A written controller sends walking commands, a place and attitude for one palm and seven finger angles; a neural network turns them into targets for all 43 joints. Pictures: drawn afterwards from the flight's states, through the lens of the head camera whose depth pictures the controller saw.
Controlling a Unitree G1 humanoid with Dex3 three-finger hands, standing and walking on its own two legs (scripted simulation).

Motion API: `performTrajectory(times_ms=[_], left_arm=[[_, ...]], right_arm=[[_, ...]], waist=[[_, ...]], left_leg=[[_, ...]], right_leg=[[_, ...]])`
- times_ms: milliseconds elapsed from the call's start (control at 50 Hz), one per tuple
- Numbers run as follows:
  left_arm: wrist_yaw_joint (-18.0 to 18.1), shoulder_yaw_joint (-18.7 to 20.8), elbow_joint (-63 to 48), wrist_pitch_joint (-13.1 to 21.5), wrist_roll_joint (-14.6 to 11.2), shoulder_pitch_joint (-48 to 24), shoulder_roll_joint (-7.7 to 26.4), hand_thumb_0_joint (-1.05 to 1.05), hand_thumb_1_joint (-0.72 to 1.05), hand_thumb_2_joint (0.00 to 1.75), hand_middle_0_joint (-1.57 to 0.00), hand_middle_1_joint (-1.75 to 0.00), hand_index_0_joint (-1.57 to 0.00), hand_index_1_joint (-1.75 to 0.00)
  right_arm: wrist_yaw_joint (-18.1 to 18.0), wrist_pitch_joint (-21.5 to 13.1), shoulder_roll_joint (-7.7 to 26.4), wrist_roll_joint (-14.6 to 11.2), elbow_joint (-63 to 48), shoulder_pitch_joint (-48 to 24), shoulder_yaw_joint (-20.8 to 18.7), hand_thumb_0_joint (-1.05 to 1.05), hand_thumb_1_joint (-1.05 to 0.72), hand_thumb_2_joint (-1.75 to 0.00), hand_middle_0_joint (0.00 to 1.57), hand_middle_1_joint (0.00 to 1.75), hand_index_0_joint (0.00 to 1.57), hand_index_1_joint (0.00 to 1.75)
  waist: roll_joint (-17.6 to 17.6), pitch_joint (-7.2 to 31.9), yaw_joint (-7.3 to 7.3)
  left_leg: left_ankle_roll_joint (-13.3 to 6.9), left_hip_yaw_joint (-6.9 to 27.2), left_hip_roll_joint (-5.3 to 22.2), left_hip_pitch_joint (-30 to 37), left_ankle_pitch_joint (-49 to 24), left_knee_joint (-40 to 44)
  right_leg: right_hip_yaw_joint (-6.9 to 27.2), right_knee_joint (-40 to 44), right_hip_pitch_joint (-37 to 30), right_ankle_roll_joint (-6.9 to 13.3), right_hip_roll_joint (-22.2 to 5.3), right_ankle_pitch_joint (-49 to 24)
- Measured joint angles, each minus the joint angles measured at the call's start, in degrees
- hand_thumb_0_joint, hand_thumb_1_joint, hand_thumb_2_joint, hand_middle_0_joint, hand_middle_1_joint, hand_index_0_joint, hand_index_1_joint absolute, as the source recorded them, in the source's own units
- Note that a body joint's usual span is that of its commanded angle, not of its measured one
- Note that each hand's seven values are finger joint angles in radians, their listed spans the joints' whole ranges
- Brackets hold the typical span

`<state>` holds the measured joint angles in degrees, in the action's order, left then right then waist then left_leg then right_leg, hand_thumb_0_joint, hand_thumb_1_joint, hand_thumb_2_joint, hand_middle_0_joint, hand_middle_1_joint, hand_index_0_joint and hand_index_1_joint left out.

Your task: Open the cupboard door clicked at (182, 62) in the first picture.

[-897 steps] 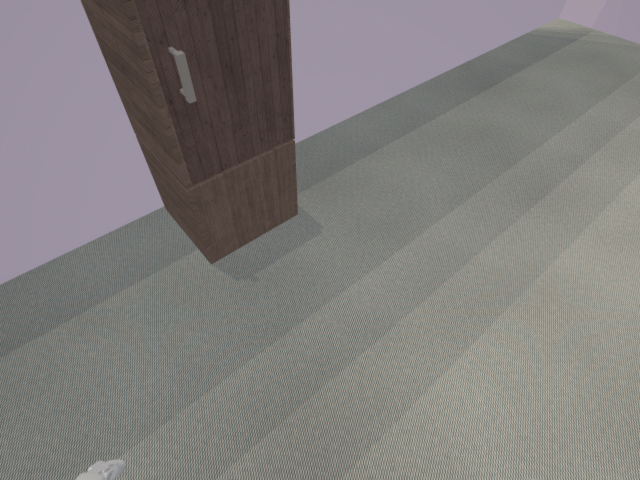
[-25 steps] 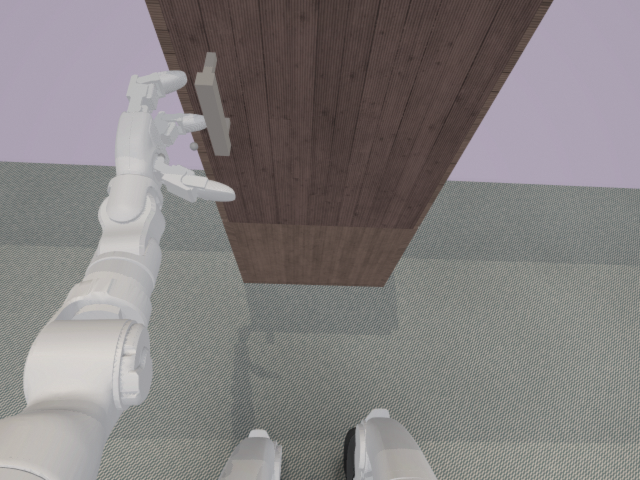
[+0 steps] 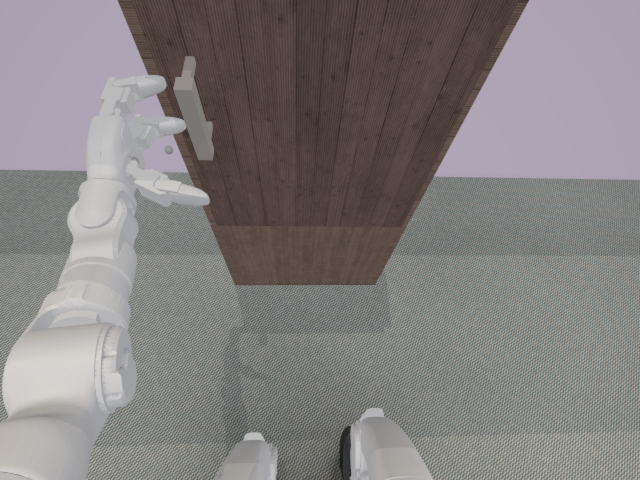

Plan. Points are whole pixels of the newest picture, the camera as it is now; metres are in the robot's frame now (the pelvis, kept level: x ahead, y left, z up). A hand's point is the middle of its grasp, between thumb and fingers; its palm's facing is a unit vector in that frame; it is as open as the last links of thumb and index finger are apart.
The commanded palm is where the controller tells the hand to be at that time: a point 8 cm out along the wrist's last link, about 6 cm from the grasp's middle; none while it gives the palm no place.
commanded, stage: move the hooked fingers beside the handle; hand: left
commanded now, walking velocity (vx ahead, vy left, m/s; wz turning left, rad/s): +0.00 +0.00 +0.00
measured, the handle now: (198, 111) +0.55 +0.14 +0.07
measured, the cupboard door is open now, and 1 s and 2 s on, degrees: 0 0 0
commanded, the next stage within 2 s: slide the fingers in behind the handle in 1.70 s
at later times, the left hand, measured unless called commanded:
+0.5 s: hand (160, 147) +0.50 +0.18 +0.07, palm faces -0.04 -1.00 -0.04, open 14.3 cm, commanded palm +0.47 +0.22 +0.07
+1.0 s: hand (143, 149) +0.49 +0.20 +0.07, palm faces -0.04 -1.00 -0.04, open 14.0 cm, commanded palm +0.47 +0.24 +0.07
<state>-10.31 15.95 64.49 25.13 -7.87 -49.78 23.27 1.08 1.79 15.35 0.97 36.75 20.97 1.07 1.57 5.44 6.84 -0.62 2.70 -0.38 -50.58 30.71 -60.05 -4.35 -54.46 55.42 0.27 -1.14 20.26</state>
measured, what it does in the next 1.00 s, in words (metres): stands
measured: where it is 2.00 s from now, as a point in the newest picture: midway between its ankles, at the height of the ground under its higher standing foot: outside the picture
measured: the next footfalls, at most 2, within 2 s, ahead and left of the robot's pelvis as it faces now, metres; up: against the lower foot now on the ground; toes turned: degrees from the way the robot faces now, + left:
none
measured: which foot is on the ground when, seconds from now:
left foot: down 0.00-1.00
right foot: down 0.00-1.00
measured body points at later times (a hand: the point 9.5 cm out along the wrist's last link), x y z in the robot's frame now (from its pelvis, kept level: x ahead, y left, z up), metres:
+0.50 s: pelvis +0.00 +0.00 +0.00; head +0.14 +0.01 +0.43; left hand +0.50 +0.23 +0.07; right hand +0.02 -0.26 -0.11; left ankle -0.03 +0.11 -0.67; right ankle +0.05 -0.12 -0.67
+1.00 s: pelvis +0.00 +0.00 +0.00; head +0.13 +0.01 +0.43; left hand +0.49 +0.25 +0.08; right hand +0.01 -0.26 -0.11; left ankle -0.03 +0.11 -0.67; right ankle +0.05 -0.12 -0.67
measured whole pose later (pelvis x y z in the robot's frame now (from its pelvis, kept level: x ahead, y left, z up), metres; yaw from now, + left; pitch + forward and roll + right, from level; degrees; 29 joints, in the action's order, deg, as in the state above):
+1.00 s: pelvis +0.00 +0.00 +0.00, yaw -2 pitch +21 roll -2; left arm -18.7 23.1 63.4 23.0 -7.4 -46.7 29.5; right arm -1.1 3.0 16.0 0.0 34.1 21.9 2.1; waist 1.5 5.3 8.2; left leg -1.0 0.8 0.6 -49.8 30.6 -59.1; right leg -2.5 -53.2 55.4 -0.1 0.1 19.1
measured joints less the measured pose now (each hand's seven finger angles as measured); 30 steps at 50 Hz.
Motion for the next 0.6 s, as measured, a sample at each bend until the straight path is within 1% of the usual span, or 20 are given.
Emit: performTrajectory(times_ms=[140,240,340,500,600], left_arm=[[-1.79,1.27,-0.17,-0.64,0.22,0.06,1.60,-0.01,-0.50,0.30,-0.30,-1.20,-0.13,-1.17],[-2.82,2.11,-0.88,-0.99,-0.08,0.87,1.93,-0.01,-0.50,0.30,-0.30,-1.20,-0.15,-1.17],[-3.74,3.09,-1.60,-1.15,0.25,1.97,2.16,-0.01,-0.50,0.30,-0.30,-1.20,-0.17,-1.17],[-5.45,5.04,-1.75,-1.31,1.04,2.33,3.31,-0.01,-0.50,0.30,-0.30,-1.20,-0.24,-1.19],[-6.31,5.39,-2.29,-1.47,0.83,3.17,3.23,-0.01,-0.50,0.30,-0.30,-1.20,-0.27,-1.19]], right_arm=[[-0.35,0.10,0.06,-0.18,-0.53,0.04,0.13,0.00,-0.90,-0.90,0.21,0.30,0.20,0.30],[-0.52,0.34,0.18,-0.34,-0.83,0.23,0.16,0.00,-0.90,-0.90,0.21,0.30,0.20,0.30],[-0.69,0.59,0.19,-0.44,-1.21,0.42,0.20,0.00,-0.90,-0.90,0.21,0.30,0.20,0.30],[-1.19,0.75,0.25,-0.54,-2.14,0.33,0.56,0.00,-0.90,-0.90,0.21,0.30,0.20,0.30],[-1.31,1.09,0.25,-0.75,-2.51,0.53,0.63,0.00,-0.90,-0.90,0.21,0.30,0.20,0.30]], waist=[[-0.09,0.03,0.33],[0.04,0.07,0.41],[0.07,0.28,0.51],[0.00,0.17,1.12],[0.06,0.29,1.09]], left_leg=[[0.05,-0.27,0.24,-0.25,0.02,0.07],[-0.02,-0.57,0.42,0.02,0.04,0.37],[-0.11,-0.98,0.61,0.44,0.09,0.71],[-0.27,-1.49,0.80,0.44,0.18,0.71],[-0.39,-1.88,0.91,0.89,0.18,1.00]], right_leg=[[0.26,0.08,0.40,0.04,0.26,-0.12],[0.54,0.41,0.24,-0.03,0.48,-0.25],[0.93,0.72,0.02,-0.12,0.72,-0.35],[1.43,0.80,0.21,-0.25,0.96,-0.52],[1.81,1.07,-0.08,-0.38,1.12,-0.66]])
